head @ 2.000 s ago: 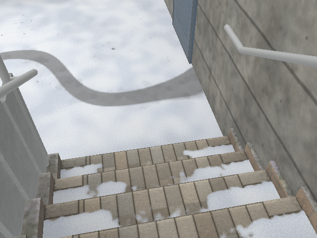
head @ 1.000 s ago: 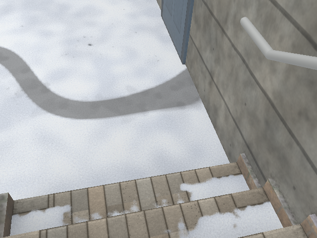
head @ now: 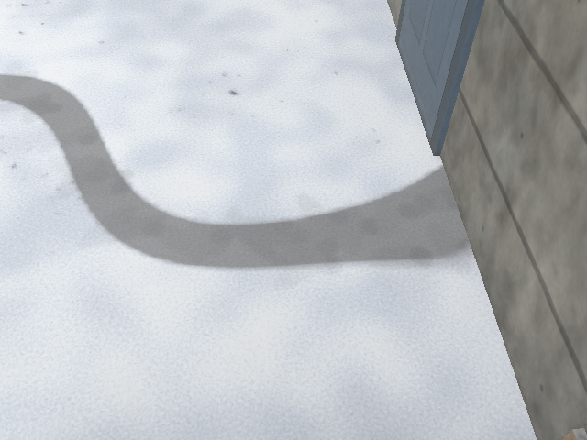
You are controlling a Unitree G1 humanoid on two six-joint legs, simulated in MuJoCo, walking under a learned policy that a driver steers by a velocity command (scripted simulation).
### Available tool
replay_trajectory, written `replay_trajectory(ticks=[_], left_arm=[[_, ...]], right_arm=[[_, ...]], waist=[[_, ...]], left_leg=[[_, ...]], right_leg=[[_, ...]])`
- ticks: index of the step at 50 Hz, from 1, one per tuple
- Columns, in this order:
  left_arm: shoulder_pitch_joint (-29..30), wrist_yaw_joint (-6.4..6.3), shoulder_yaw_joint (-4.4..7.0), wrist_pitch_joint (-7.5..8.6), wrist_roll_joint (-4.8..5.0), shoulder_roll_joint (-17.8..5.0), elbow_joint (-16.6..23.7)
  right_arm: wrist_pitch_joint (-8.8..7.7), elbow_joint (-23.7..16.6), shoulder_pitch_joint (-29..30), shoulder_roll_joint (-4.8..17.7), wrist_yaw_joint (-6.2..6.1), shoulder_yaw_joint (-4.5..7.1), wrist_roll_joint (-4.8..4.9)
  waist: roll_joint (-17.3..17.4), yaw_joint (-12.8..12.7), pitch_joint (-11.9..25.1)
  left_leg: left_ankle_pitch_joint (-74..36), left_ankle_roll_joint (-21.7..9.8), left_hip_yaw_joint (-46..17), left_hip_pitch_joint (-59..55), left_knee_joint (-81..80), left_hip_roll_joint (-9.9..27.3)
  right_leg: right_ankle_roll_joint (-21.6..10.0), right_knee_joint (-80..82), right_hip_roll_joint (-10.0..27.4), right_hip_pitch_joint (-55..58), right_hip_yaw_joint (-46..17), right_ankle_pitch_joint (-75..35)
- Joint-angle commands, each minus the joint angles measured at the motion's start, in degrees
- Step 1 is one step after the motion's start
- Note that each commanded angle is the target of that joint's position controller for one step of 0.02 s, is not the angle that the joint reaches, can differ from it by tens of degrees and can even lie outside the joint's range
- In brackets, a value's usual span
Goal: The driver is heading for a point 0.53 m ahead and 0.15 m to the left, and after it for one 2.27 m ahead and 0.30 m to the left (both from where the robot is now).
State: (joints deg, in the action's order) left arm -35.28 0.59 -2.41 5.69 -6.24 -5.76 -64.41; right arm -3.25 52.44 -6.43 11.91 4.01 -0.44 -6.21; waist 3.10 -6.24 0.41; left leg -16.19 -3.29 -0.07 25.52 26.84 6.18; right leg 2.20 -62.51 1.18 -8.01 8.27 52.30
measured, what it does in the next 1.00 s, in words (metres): goes down, turning left: left foot 0.17 m lower, then right foot 0.17 m lower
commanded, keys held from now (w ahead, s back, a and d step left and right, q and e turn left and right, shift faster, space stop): w+q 0.02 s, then q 0.98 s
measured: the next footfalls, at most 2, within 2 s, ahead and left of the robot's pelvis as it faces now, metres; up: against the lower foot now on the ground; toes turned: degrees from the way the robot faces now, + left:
left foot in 0.02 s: +0.14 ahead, +0.12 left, -0.17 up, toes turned +7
right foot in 0.56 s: +0.42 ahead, -0.06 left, -0.34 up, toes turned +15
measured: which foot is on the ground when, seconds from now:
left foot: up 0.00-0.00, down 0.02-0.56, up 0.58-1.00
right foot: down 0.00-0.04, up 0.06-0.54, down 0.56-1.00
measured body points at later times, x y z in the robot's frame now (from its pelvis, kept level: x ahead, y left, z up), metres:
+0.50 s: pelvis +0.23 +0.02 -0.15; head +0.24 +0.02 +0.30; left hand +0.39 +0.26 -0.24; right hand +0.17 -0.18 -0.30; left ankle +0.11 +0.12 -0.79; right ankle +0.42 -0.07 -0.86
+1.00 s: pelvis +0.31 -0.02 -0.24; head +0.33 -0.01 +0.21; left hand +0.14 +0.15 -0.38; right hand +0.54 -0.09 -0.35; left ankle +0.29 +0.16 -0.75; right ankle +0.38 -0.07 -0.96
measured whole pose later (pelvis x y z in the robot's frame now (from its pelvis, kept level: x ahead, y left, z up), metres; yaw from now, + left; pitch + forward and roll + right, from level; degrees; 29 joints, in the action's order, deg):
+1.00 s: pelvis +0.31 -0.02 -0.24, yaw +36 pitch +3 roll -1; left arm -25.1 -2.3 0.6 7.5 -8.0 -11.0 -54.6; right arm 0.3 36.6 -15.1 10.1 4.1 -3.1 -3.7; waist 1.2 -5.0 1.4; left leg 6.6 1.2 -3.8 65.5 100.6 7.1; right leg -4.0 -33.5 6.1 -20.0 20.9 16.2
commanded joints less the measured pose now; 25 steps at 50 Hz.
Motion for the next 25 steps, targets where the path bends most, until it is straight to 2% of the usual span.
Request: replay_trajectory(ticks=[1,2,3,4,5,6,7,8,9,10,11,12,13,14,15,16,17,18,19,20,21,22,23,24,25], left_arm=[[1.9,1.60,3.01,-2.02,-0.29,-13.3,0.6],[-0.2,4.18,3.01,-2.58,-1.65,-12.9,-0.1],[-7.5,6.70,2.44,-3.07,0.52,-4.3,1.2],[4.9,7.41,3.23,-2.43,2.74,-8.7,7.9],[17.3,6.29,3.77,-1.18,4.26,-10.5,14.3],[20.2,3.88,4.22,-0.05,5.22,-10.9,17.2],[18.4,1.62,4.10,0.25,4.15,-9.5,16.4],[18.3,0.03,3.29,0.60,2.63,-6.0,15.6],[16.1,-0.64,2.93,0.38,1.33,-4.5,15.4],[15.2,-0.28,3.47,-0.01,0.77,-6.1,14.4],[17.9,0.04,3.76,-0.44,1.10,-6.1,15.6],[18.5,0.29,3.66,-0.92,1.83,-6.7,16.5],[14.2,1.00,3.30,-0.83,2.02,-6.9,15.5],[12.5,0.78,3.78,-0.62,1.83,-8.2,15.6],[23.3,0.83,4.08,-0.69,0.68,-10.4,18.8],[32.1,0.85,3.78,-1.32,-0.36,-10.4,21.6],[36.4,1.25,2.95,-1.90,-0.55,-8.7,22.7],[37.7,1.93,2.38,-2.10,-0.60,-7.4,22.6],[38.1,3.11,1.39,-2.15,-0.57,-7.6,20.3],[37.7,2.66,1.05,-2.21,-0.59,-5.6,22.1],[33.4,2.09,1.19,-2.89,0.36,-7.3,23.6],[28.4,1.95,2.12,-2.94,1.30,-9.2,23.7],[23.2,1.74,3.03,-2.65,1.55,-11.0,22.3],[22.2,1.65,3.64,-2.35,1.98,-12.5,22.4],[25.3,1.82,3.59,-2.38,2.67,-13.0,22.6]], right_arm=[[-2.20,6.4,-18.2,8.2,-0.76,3.73,2.02],[-2.44,10.7,-34.4,13.8,-1.03,6.54,0.97],[-2.01,11.3,-38.1,19.5,-0.32,7.22,1.67],[-2.00,12.0,-40.3,19.2,-0.68,7.79,0.43],[-2.51,9.6,-34.3,16.2,-0.93,7.51,1.58],[-2.34,7.6,-27.8,12.1,-0.52,6.26,2.45],[-2.56,5.8,-18.3,5.6,-0.09,3.85,1.95],[-3.26,3.6,-12.7,1.0,-0.76,1.80,0.63],[-4.32,2.1,-11.0,2.9,-1.55,1.95,0.89],[-4.93,0.7,-10.1,2.2,-1.92,1.56,2.32],[-5.04,0.6,-11.8,4.9,-1.72,1.78,2.75],[-5.16,0.1,-13.1,7.1,-1.68,2.17,2.15],[-5.14,-1.2,-12.7,8.0,-1.71,2.43,0.52],[-5.11,-2.5,-12.8,8.5,-1.72,2.56,-0.02],[-5.46,1.3,-22.6,4.8,-3.48,2.17,1.19],[-5.39,4.6,-32.7,0.8,-4.61,0.80,2.62],[-4.94,8.1,-41.4,-1.0,-5.34,0.46,2.41],[-4.37,9.9,-45.8,-1.0,-5.46,0.91,1.69],[-3.48,6.4,-39.8,-4.9,-5.78,-0.33,2.74],[-2.53,2.2,-31.4,-2.0,-4.75,-0.61,1.58],[-2.30,-0.5,-22.1,3.2,-3.11,0.05,-0.16],[-2.44,-3.7,-15.7,6.0,-1.61,0.57,-0.68],[-3.04,-5.3,-15.0,5.6,-1.22,0.44,0.31],[-3.57,-4.8,-18.9,5.1,-1.94,0.40,1.22],[-3.10,-3.3,-23.5,5.1,-3.12,0.59,2.66]], waist=[[-0.1,10.9,-5.2],[7.0,17.4,2.0],[14.7,11.8,20.3],[8.3,16.4,17.7],[2.8,17.6,11.0],[-1.4,14.3,6.3],[-5.6,7.8,1.0],[-7.9,4.0,-4.6],[-1.3,2.2,-5.8],[-1.6,2.9,-5.7],[1.6,2.9,-2.8],[2.2,2.6,0.5],[0.7,1.5,1.5],[-1.0,1.0,1.7],[-1.7,8.8,0.5],[0.0,13.5,-0.8],[-0.3,16.7,-0.8],[0.7,17.9,-0.5],[-6.6,18.1,-1.4],[-2.9,13.9,-0.9],[0.6,8.4,-1.4],[1.9,4.9,-1.9],[0.5,3.2,-2.6],[-1.5,4.6,-4.5],[-3.7,8.5,-7.6]], left_leg=[[-4.6,-1.5,5.5,-26.4,-13.8,-3.0],[-20.7,-7.9,4.7,-47.8,-6.7,0.3],[-51.9,-19.3,-7.6,-70.6,12.6,11.0],[-56.6,-20.3,-14.9,-70.6,10.6,13.2],[-40.6,-21.1,-17.2,-63.4,6.9,15.6],[-20.0,-21.7,-22.0,-50.0,2.8,18.0],[-9.3,-19.1,-18.0,-30.5,0.6,16.1],[-9.1,-16.1,-12.8,-9.7,-0.8,12.5],[-9.1,-15.9,-9.4,-0.7,-3.5,7.2],[-7.8,-16.3,-7.5,6.0,-5.4,5.6],[-10.4,-16.5,-8.7,7.6,-4.6,4.2],[-14.5,-15.8,-9.8,8.0,-1.5,3.4],[-12.8,-13.9,-8.9,11.2,4.3,1.7],[-10.7,-12.4,-9.7,13.2,7.6,0.7],[-1.6,-12.0,-15.6,-7.5,10.6,2.0],[5.0,-13.0,-23.1,-23.2,15.7,4.8],[9.0,-14.0,-29.3,-33.0,19.2,6.5],[11.2,-14.7,-33.9,-36.0,20.3,6.6],[24.5,-12.4,-28.4,-24.8,23.3,3.0],[32.9,-11.5,-22.8,0.6,19.8,-2.3],[42.6,-10.9,-21.0,22.4,16.7,-5.1],[48.0,-10.3,-19.1,34.5,15.8,-6.9],[50.5,-9.4,-19.8,36.3,19.2,-7.3],[51.5,-8.2,-21.3,30.0,23.4,-7.3],[49.9,-7.1,-24.0,15.9,27.5,-6.4]], right_leg=[[-7.1,-6.9,9.2,-13.1,-7.5,-45.3],[-3.4,-31.4,3.2,-23.7,-4.5,-38.2],[0.3,-53.6,-1.8,-37.5,-3.1,-3.5],[0.9,-59.9,-1.6,-49.6,-4.7,-2.3],[1.1,-57.6,0.5,-60.3,-5.7,-3.6],[0.2,-50.3,3.2,-61.4,-9.3,-9.6],[-2.2,-36.6,6.7,-51.7,-12.8,-18.0],[-3.8,-23.9,9.6,-39.6,-15.3,-28.0],[-4.7,-15.7,8.0,-32.9,-12.5,-36.4],[-4.0,-2.6,7.3,-27.2,-11.4,-48.7],[-2.6,-0.9,5.4,-22.6,-8.8,-51.4],[-1.3,-1.6,4.1,-19.7,-7.8,-52.2],[-0.7,-5.2,2.5,-16.1,-7.7,-58.3],[0.6,-5.7,1.4,-14.2,-7.1,-56.9],[1.8,2.7,4.4,-37.7,-14.0,-63.1],[2.8,8.2,5.9,-55.4,-16.7,-60.5],[3.3,12.2,6.0,-66.8,-18.5,-57.3],[2.9,14.3,5.7,-71.2,-19.5,-55.5],[1.1,30.8,6.8,-61.7,-19.0,-76.4],[-0.7,30.7,3.8,-36.1,-11.8,-84.0],[-2.0,23.2,2.7,-16.0,-9.0,-87.5],[-1.6,16.3,1.6,-2.9,-6.9,-81.9],[-0.6,15.2,1.3,2.5,-6.6,-75.1],[-0.3,23.2,1.2,1.9,-6.6,-69.1],[-1.3,42.2,1.8,-5.3,-8.3,-68.6]])
Keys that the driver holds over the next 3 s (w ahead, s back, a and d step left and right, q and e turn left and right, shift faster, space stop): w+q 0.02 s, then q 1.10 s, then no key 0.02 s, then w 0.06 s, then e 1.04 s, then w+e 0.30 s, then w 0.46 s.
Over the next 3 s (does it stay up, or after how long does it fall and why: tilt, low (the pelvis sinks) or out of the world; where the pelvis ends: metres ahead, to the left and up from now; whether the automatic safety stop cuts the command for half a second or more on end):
stays up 0.72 0.13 -0.40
